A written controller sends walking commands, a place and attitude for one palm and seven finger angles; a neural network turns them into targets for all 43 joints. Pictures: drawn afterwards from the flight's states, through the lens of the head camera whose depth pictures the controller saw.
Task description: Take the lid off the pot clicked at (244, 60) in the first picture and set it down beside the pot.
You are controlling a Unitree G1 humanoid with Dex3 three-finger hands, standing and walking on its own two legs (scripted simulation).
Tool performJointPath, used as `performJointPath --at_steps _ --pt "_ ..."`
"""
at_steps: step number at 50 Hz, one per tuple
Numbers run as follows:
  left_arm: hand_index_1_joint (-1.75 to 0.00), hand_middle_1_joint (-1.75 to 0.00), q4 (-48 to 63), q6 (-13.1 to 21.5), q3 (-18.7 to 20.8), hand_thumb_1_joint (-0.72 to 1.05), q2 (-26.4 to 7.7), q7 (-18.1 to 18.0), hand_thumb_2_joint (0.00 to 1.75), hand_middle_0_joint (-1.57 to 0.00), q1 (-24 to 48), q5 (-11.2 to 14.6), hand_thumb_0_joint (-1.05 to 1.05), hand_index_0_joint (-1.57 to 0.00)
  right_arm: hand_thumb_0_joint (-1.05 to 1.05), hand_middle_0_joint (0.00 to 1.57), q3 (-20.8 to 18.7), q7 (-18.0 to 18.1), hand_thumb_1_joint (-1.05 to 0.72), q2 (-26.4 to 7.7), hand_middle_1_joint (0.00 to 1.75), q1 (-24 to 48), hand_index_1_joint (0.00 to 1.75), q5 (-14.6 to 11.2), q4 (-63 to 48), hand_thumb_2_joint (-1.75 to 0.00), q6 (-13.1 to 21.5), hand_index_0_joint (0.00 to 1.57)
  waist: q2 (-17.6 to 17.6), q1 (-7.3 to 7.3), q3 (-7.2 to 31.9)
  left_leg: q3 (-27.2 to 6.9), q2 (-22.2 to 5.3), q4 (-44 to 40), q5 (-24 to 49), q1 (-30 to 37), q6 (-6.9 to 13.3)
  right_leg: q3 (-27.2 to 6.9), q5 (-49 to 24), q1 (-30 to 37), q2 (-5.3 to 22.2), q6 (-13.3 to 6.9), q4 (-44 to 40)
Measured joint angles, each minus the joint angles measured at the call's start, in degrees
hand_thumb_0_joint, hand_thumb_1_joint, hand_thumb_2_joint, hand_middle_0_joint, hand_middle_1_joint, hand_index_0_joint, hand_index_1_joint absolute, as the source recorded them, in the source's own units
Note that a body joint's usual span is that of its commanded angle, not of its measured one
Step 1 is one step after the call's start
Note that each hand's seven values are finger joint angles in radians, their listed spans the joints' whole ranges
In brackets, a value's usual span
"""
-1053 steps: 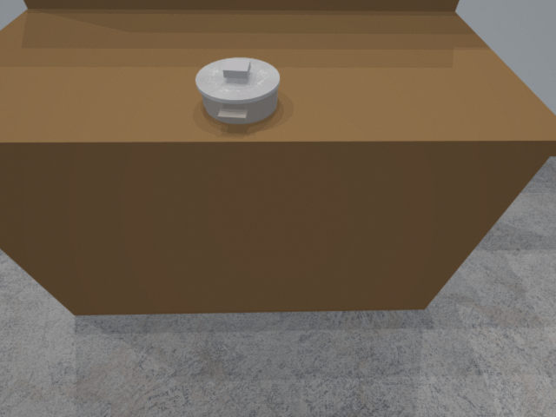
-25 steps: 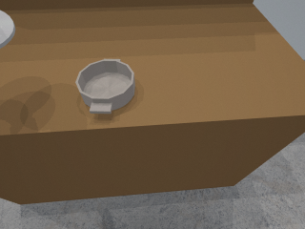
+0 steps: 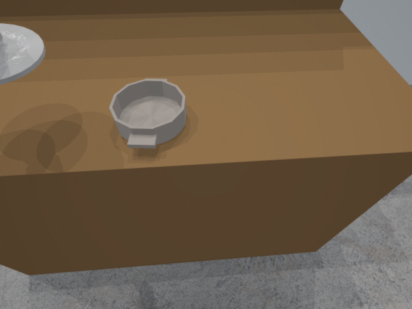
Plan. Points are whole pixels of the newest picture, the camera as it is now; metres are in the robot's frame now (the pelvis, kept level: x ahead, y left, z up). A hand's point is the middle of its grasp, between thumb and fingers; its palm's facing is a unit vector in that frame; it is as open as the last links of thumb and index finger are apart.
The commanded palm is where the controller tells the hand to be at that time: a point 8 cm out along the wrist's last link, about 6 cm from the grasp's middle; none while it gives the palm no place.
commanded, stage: lower the lid onto the table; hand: left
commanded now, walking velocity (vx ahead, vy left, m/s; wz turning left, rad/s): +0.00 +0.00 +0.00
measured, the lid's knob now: out of the picture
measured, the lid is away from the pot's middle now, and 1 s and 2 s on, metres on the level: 0.24 0.23 0.23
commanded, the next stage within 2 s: none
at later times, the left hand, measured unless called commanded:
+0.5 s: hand out of the picture +0.47 +0.32 +0.25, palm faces -0.29 -0.20 -0.94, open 8.1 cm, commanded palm +0.47 +0.33 +0.31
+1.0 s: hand out of the picture +0.46 +0.33 +0.21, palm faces -0.33 -0.22 -0.92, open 8.1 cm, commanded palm +0.47 +0.34 +0.27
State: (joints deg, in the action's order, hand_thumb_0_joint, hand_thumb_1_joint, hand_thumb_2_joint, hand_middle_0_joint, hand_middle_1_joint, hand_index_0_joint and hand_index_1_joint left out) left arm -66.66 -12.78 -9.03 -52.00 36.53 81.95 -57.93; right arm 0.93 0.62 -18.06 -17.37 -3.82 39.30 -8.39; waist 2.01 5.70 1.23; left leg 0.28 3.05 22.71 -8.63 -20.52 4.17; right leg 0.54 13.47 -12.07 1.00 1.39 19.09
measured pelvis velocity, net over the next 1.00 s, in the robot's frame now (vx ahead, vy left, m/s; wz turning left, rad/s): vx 0.01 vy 0.00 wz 0.00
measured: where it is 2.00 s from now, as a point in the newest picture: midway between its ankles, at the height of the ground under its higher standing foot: outside the picture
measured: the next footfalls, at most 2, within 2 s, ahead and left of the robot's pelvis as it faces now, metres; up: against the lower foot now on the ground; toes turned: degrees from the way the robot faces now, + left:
none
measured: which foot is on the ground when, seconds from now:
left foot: down 0.00-1.00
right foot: down 0.00-1.00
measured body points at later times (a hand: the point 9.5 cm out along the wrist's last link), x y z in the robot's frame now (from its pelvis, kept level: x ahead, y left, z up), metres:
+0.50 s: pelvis +0.01 +0.00 +0.00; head +0.06 +0.00 +0.44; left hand +0.48 +0.33 +0.30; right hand +0.04 -0.29 -0.13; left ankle +0.02 +0.07 -0.74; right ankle -0.05 -0.14 -0.74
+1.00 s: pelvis +0.01 +0.00 +0.00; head +0.06 +0.00 +0.44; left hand +0.47 +0.34 +0.26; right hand +0.04 -0.29 -0.12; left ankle +0.03 +0.07 -0.74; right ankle -0.05 -0.14 -0.74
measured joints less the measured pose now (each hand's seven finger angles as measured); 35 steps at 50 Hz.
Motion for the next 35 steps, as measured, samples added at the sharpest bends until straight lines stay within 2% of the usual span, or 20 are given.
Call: performJointPath --at_steps 14,35 --pt "-0.92 -1.21 -0.08 2.07 0.16 0.42 0.34 -1.24 0.85 -1.10 -1.04 0.14 0.14 -0.40 0.00 0.20 -0.92 0.12 -0.90 -0.36 0.30 -1.89 0.30 0.20 1.72 -0.90 1.03 0.20 -0.47 0.53 -0.01 -0.25 0.01 0.76 -0.52 -1.15 0.00 0.24 0.26 -0.76 -0.04 -0.13 0.10" --pt "-0.92 -1.21 0.51 4.80 3.24 0.42 0.96 -2.32 0.85 -1.10 -6.73 0.88 0.14 -0.40 0.00 0.20 -1.06 -0.30 -0.90 -0.02 0.30 -0.64 0.30 -0.10 -0.25 -0.90 -0.60 0.20 0.15 1.03 0.90 0.21 -0.44 3.08 -2.28 -2.69 -0.17 -0.29 1.76 -2.43 -0.42 -0.05 2.30"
